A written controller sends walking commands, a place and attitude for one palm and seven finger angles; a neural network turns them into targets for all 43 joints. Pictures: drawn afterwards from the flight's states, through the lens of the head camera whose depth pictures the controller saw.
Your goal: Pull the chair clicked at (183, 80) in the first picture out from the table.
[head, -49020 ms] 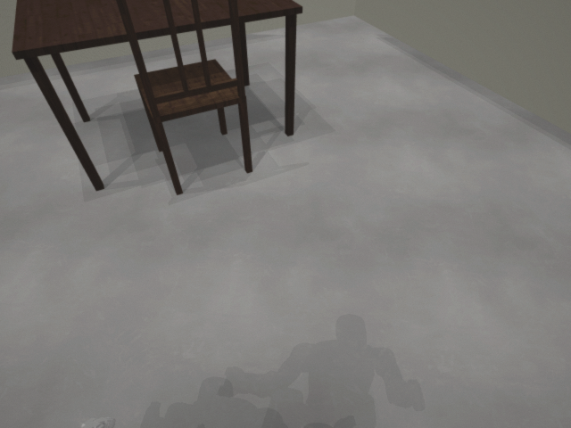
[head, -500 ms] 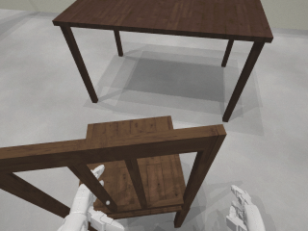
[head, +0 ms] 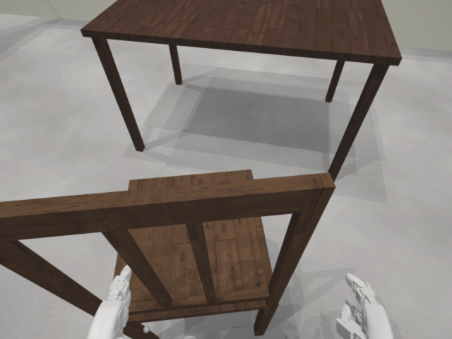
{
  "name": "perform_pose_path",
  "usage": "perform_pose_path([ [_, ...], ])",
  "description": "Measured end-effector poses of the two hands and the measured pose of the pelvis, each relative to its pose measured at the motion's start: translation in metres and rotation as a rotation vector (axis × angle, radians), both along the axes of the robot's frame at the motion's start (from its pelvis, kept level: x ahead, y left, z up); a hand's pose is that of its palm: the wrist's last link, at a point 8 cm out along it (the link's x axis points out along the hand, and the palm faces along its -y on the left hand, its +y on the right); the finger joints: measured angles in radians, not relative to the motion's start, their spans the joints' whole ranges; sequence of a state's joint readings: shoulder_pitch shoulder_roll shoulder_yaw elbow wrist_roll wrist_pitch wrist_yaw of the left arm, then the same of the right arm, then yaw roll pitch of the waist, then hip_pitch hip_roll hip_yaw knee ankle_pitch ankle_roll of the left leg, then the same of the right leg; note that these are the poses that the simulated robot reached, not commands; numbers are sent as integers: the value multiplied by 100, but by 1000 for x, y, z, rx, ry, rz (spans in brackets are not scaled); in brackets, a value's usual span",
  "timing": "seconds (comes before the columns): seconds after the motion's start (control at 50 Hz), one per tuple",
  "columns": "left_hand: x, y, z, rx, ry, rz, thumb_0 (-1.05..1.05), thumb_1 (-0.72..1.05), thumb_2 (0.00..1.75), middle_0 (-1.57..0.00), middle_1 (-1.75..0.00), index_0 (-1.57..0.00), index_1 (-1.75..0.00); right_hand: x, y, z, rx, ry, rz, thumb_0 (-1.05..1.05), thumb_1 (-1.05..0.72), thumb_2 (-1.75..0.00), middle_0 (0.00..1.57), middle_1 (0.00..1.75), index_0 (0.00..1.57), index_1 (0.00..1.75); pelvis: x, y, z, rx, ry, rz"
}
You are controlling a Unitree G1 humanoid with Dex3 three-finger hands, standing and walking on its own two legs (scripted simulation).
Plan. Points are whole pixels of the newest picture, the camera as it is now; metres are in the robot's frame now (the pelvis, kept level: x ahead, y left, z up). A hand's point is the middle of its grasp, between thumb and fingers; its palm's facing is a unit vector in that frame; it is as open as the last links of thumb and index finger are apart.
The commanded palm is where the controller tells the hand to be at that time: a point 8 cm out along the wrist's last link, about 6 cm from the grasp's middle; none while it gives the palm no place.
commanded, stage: draw the fingers out of the gap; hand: left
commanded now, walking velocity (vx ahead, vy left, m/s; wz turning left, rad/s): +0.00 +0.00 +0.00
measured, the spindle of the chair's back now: (147, 275) +0.23 +0.15 +0.00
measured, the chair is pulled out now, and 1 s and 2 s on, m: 0.65 0.65 0.65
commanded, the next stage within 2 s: draw the hand back to the body in 0.40 s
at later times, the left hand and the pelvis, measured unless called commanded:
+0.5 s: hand out of the picture +0.10 +0.14 -0.02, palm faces +0.01 -0.99 -0.11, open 17.4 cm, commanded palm +0.05 +0.19 +0.00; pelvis +0.00 +0.01 -0.01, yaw +0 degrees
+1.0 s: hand out of the picture +0.13 +0.18 +0.07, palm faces +0.02 -1.00 -0.08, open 17.4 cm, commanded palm +0.08 +0.24 +0.09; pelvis -0.02 +0.01 -0.02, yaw -1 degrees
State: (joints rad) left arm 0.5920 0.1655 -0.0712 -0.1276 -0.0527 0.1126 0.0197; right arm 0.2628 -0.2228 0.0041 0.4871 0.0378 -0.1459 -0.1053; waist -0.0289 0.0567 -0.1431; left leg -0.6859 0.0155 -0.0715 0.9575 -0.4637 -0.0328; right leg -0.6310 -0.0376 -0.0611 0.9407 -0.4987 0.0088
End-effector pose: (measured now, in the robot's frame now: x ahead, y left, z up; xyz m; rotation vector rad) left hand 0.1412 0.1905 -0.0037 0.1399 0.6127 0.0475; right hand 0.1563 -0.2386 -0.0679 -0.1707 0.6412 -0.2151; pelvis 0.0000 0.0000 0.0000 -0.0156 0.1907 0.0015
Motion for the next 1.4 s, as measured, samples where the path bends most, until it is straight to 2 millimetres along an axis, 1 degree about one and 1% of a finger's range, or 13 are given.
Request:
perform_pose_path([
  [0.24,-27,-1,0,-23,16,-2,-1,-53,20,0,-1,-1,0,12,15,3,13,-57,10,1,-90,-90,20,30,20,30,-3,5,-7,-9,8,4],
  [0.56,-68,1,2,-62,51,28,-1,-53,20,0,-1,-1,0,20,22,1,13,-71,-10,1,-90,-90,20,30,20,30,-2,11,-16,-20,31,2],
  [0.62,-65,5,11,-117,-55,64,-1,-53,20,0,-1,-1,0,20,23,-3,2,-77,2,1,-90,-90,20,30,20,30,-4,12,-20,-25,37,5],
  [0.7,-51,14,34,-122,-260,67,-1,-53,20,0,-1,-1,0,18,25,-10,10,-72,14,1,-90,-90,20,30,20,30,-7,12,-24,-30,37,7],
  [0.78,-39,19,55,-109,-451,9,-1,-54,20,0,0,0,0,16,28,-17,37,-66,21,1,-90,-90,20,30,20,30,-12,12,-28,-29,40,1],
  [0.84,-34,21,62,-100,-524,-56,-1,-54,20,0,0,0,0,13,30,-23,58,-59,23,1,-90,-90,20,30,20,30,-16,12,-31,-28,37,-5],
  [0.94,-34,33,71,-80,-494,-62,-1,-54,20,0,-1,-1,0,10,33,-18,82,-60,3,1,-90,-90,20,30,20,30,-17,12,-26,-27,5,-8],
  [1.04,-36,44,94,-48,-523,-26,-1,-51,22,-1,-1,-1,-1,9,32,-4,76,-94,2,1,-90,-90,20,30,20,30,-14,11,-15,-30,-30,-3],
  [1.08,-35,49,103,57,-498,-18,-1,-48,23,-1,-2,-2,-1,10,32,3,57,-86,9,1,-90,-90,20,30,20,30,-13,10,-8,-28,-52,-7],
  [1.1,-34,52,107,109,-481,-3,-1,-46,24,-2,-2,-2,-2,10,33,6,49,-80,13,1,-90,-90,20,30,20,30,-12,10,-4,-29,-68,-7],
  [1.16,-32,51,114,178,-419,7,-1,-38,28,-7,-6,-3,-3,12,34,17,40,-68,15,1,-90,-90,20,30,20,30,-8,10,8,-28,-110,-9],
  [1.28,-27,56,124,236,-347,23,-1,-19,37,-19,-12,-6,-7,18,38,34,30,-61,34,1,-90,-90,20,30,20,30,-2,9,26,-20,-173,-13],
  [1.4,-20,66,137,277,-331,57,0,2,47,-31,-20,-9,-12,27,40,41,27,-57,77,1,-90,-90,20,30,20,30,4,7,39,-12,-216,-11],
])
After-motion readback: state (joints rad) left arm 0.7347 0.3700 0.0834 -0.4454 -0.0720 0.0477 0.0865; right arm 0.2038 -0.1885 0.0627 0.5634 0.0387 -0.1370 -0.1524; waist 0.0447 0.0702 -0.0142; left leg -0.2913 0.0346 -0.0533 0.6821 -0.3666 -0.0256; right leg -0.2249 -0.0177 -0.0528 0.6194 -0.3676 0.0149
